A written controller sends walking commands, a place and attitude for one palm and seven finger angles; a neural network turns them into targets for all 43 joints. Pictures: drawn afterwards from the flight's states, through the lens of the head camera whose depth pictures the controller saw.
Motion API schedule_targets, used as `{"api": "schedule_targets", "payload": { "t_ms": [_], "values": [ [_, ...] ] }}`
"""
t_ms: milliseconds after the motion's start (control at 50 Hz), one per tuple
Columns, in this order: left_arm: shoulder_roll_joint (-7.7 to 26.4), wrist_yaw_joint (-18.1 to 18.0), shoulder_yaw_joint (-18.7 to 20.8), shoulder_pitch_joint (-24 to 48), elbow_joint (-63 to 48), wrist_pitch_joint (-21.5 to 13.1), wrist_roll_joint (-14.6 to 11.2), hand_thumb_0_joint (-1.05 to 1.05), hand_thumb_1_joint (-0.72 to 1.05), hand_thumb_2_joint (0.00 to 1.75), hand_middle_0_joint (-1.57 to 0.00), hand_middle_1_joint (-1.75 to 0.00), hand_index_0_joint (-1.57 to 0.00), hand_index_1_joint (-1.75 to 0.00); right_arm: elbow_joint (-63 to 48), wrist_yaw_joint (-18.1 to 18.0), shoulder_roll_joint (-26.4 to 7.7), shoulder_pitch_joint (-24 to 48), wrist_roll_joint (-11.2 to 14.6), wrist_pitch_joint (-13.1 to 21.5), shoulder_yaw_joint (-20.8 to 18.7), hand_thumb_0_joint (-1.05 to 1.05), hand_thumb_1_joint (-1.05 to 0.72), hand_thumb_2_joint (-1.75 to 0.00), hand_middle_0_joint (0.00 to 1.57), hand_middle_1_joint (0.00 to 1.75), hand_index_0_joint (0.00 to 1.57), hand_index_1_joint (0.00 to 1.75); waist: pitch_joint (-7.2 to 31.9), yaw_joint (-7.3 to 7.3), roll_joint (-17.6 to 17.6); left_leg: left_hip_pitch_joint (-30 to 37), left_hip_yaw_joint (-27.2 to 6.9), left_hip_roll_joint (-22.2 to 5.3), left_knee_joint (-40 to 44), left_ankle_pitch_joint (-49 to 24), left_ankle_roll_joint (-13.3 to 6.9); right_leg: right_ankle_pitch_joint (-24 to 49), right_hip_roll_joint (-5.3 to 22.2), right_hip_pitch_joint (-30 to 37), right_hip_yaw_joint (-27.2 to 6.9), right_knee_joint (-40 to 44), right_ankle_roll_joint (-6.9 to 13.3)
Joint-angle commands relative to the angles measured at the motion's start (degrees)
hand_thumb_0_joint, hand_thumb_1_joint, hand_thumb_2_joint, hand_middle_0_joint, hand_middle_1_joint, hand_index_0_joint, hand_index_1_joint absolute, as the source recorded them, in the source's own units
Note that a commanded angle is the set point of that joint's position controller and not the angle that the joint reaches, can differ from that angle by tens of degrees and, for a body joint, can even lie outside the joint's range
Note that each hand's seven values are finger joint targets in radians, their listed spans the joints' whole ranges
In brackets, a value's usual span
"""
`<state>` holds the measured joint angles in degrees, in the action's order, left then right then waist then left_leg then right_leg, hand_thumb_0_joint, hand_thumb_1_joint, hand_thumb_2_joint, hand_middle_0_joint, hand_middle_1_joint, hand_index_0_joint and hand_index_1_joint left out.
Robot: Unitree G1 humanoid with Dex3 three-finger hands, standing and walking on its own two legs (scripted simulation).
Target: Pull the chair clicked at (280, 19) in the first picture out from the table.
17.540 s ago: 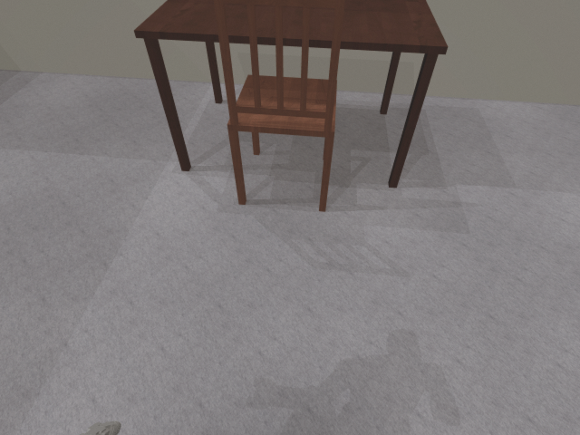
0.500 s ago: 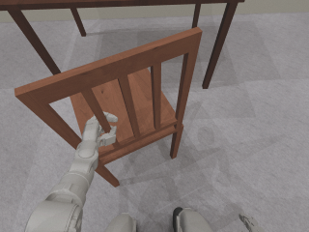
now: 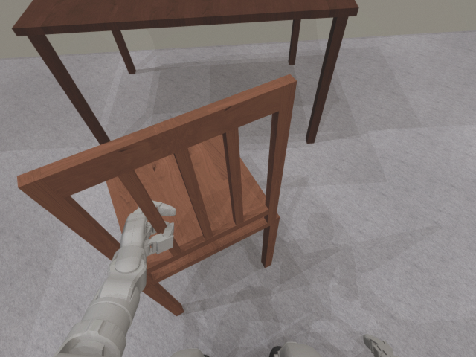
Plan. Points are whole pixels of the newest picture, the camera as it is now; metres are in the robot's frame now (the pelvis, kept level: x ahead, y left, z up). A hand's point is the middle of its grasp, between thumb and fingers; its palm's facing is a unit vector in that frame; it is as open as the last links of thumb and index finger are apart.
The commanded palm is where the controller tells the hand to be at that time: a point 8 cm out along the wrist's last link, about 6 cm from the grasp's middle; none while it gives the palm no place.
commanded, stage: stop walking, hand still on the chair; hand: left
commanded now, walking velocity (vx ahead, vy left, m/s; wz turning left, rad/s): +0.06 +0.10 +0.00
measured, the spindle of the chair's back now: (197, 202) +0.40 +0.09 -0.05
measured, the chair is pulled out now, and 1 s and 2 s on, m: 0.56 0.58 0.58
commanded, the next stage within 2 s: open the thumb and straighten the fingers in 0.62 s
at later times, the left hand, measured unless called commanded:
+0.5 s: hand (166, 248) +0.31 +0.15 -0.05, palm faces -0.03 -0.97 -0.22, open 5.4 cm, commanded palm +0.29 +0.20 -0.03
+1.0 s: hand (161, 243) +0.32 +0.16 -0.06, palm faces -0.03 -0.98 -0.20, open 9.0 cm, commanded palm +0.29 +0.21 -0.04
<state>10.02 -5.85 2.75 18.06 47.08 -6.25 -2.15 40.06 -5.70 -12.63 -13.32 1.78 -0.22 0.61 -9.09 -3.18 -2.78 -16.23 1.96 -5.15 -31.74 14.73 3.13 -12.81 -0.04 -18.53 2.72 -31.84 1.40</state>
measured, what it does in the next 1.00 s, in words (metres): stands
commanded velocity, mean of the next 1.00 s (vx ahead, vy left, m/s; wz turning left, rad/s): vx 0.00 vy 0.01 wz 0.00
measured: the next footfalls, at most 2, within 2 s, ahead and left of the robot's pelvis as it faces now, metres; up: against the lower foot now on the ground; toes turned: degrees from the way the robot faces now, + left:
none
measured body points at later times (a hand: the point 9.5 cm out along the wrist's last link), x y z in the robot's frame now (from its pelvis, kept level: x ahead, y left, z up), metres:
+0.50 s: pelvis +0.03 +0.02 +0.01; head +0.05 +0.01 +0.46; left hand +0.30 +0.20 -0.04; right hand +0.16 -0.22 -0.11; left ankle +0.02 +0.16 -0.73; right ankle +0.05 -0.10 -0.73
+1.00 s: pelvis +0.04 +0.02 -0.01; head +0.08 +0.02 +0.44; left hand +0.31 +0.21 -0.04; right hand +0.16 -0.24 -0.12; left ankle +0.02 +0.16 -0.73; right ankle +0.05 -0.10 -0.73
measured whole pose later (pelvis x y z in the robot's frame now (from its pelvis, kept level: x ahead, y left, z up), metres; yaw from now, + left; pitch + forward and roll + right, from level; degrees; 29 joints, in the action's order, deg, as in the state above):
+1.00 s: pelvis +0.04 +0.02 -0.01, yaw +1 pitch +6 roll +0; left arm 9.7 -3.3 -2.1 2.0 29.1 -3.2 -0.8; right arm 37.4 -1.8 -15.7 -13.5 2.5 1.1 -1.3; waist 1.7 -3.5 -0.9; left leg -23.5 1.8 -2.4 -37.2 19.8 1.5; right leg -18.5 3.1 -25.6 2.6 -38.1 -0.8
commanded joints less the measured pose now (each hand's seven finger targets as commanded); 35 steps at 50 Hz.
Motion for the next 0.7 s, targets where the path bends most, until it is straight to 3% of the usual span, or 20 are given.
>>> {"api": "schedule_targets", "payload": {
  "t_ms": [0, 40, 100, 140, 300, 400, 440, 540, 580, 620, 640, 680],
  "values": [
    [10.41, -1.13, 1.76, 15.10, -12.71, -3.62, 0.58, 0.00, 0.90, 0.90, -0.50, -1.45, -0.50, -1.45, -7.10, -1.39, -7.23, 2.39, -0.14, 2.13, -2.71, 0.00, -0.90, -0.90, 0.20, 0.30, 0.20, 0.30, 21.12, 1.93, 6.79, 4.65, -2.14, 0.05, 3.29, 3.47, -3.65, -6.13, 10.46, 8.88, -10.82, 11.83, 0.67],
    [10.53, -1.17, 1.73, 14.01, -12.37, -3.68, 0.50, 0.00, 0.90, 0.90, -0.50, -1.45, -0.50, -1.45, -6.46, -1.58, -7.60, 2.87, -0.25, 1.93, -2.98, 0.00, -0.90, -0.90, 0.20, 0.30, 0.20, 0.30, 18.93, 1.97, 5.49, 6.12, -2.38, 0.28, 4.06, 2.94, -3.86, -7.57, 10.69, 6.91, -11.21, 13.43, 0.85],
    [7.50, -1.00, -0.16, 12.73, -12.18, -4.02, 0.66, 0.00, 0.90, 0.90, -0.50, -1.45, -0.50, -1.45, -7.05, -1.55, -6.84, 3.98, -0.50, 1.75, -2.66, 0.00, -0.90, -0.90, 0.20, 0.30, 0.20, 0.30, 17.93, 2.21, 4.63, 7.12, -2.71, -0.46, 5.55, 0.17, -4.18, -6.35, 9.58, 6.43, -10.01, 12.54, 0.43],
    [7.28, -0.92, -0.62, 11.24, -12.65, -4.08, 0.65, 0.00, 0.90, 0.90, -0.50, -1.45, -0.50, -1.45, -6.77, -1.77, -6.97, 4.15, -0.48, 1.72, -2.78, 0.00, -0.90, -0.90, 0.20, 0.30, 0.20, 0.30, 17.47, 2.02, 4.25, 8.08, -3.06, -1.11, 6.73, -2.49, -4.35, -3.11, 8.82, 6.80, -8.74, 12.05, 0.08],
    [5.00, -0.85, -2.81, 6.62, -16.55, -4.02, 1.21, 0.00, 0.90, 0.90, -0.50, -1.45, -0.50, -1.45, -8.11, -1.44, -7.08, 4.93, -0.73, 1.49, -2.65, 0.00, -0.90, -0.90, 0.20, 0.30, 0.20, 0.30, 21.17, 2.51, 0.72, 11.18, -3.71, -3.37, 7.87, -15.20, -4.23, 13.40, 6.68, 10.76, -6.04, 6.67, 0.00],
    [4.81, -0.84, -3.26, 4.31, -17.43, -3.43, 1.31, 0.00, 0.90, 0.90, -0.50, -1.45, -0.50, -1.45, -8.26, -1.33, -7.01, 5.12, -0.95, 1.15, -2.49, 0.00, -0.90, -0.90, 0.20, 0.30, 0.20, 0.30, 20.57, 2.46, 2.48, 10.89, -3.44, -3.26, 8.07, -15.58, -3.83, 15.58, 6.79, 11.36, -5.98, 6.82, 0.06],
    [5.90, -0.86, -2.83, 3.63, -18.23, -3.25, 1.31, 0.00, 0.90, 0.90, -0.50, -1.45, -0.50, -1.45, -8.03, -1.41, -7.20, 5.03, -0.94, 1.03, -2.53, 0.00, -0.90, -0.90, 0.20, 0.30, 0.20, 0.30, 20.02, 2.32, 1.82, 10.81, -3.32, -3.22, 8.38, -15.46, -3.83, 16.11, 6.85, 11.41, -5.71, 7.13, -0.03],
    [5.00, -0.86, -3.61, 2.36, -18.09, -2.90, 1.28, 0.00, 0.90, 0.90, -0.50, -1.45, -0.50, -1.45, -8.09, -1.39, -6.86, 5.30, -1.00, 0.63, -2.19, 0.00, -0.90, -0.90, 0.20, 0.30, 0.20, 0.30, 18.87, 2.34, 1.46, 10.16, -3.33, -3.02, 9.12, -13.51, -3.91, 13.59, 6.69, 10.67, -5.70, 7.87, -0.05],
    [4.40, -0.86, -3.74, 2.31, -18.27, -2.91, 1.33, 0.00, 0.90, 0.90, -0.50, -1.45, -0.50, -1.45, -8.22, -1.28, -6.76, 5.22, -1.02, 0.51, -2.18, 0.00, -0.90, -0.90, 0.20, 0.30, 0.20, 0.30, 19.79, 2.50, 3.34, 10.81, -3.32, -3.02, 8.82, -13.83, -3.89, 14.10, 6.64, 10.96, -5.94, 7.63, 0.08],
    [3.82, -0.76, -4.27, 2.33, -18.68, -2.95, 1.23, 0.00, 0.90, 0.90, -0.50, -1.45, -0.50, -1.45, -8.41, -1.32, -6.64, 5.33, -1.02, 0.42, -2.14, 0.00, -0.90, -0.90, 0.20, 0.30, 0.20, 0.30, 20.25, 2.35, 3.59, 11.31, -3.23, -3.08, 8.53, -15.23, -3.85, 16.03, 6.86, 11.15, -5.98, 7.36, 0.22],
    [4.68, -0.88, -4.00, 2.02, -19.03, -2.98, 1.17, 0.00, 0.90, 0.90, -0.50, -1.45, -0.50, -1.45, -8.16, -1.41, -6.75, 5.33, -0.86, 0.40, -2.26, 0.00, -0.90, -0.90, 0.20, 0.30, 0.20, 0.30, 20.10, 2.20, 2.02, 11.27, -2.98, -2.99, 8.60, -15.45, -3.87, 16.68, 7.08, 11.52, -5.74, 7.47, 0.16],
    [3.94, -0.93, -4.24, 1.20, -18.49, -2.93, 1.14, 0.00, 0.90, 0.90, -0.50, -1.45, -0.50, -1.45, -8.35, -1.36, -6.63, 5.26, -0.91, 0.16, -2.14, 0.00, -0.90, -0.90, 0.20, 0.30, 0.20, 0.30, 19.98, 2.36, 3.25, 11.14, -3.10, -3.01, 8.60, -15.45, -3.79, 16.71, 7.06, 11.41, -5.67, 7.28, 0.23]
  ]
}}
